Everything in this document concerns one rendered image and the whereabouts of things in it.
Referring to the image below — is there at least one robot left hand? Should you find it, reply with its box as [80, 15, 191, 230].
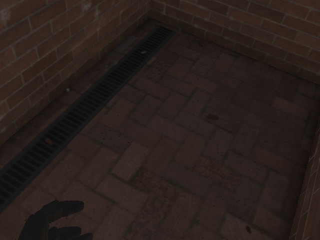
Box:
[15, 200, 93, 240]

